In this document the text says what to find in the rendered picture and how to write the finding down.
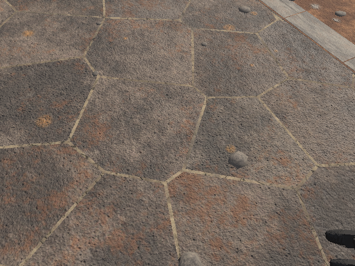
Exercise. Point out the right robot hand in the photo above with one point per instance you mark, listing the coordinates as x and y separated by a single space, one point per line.
342 237

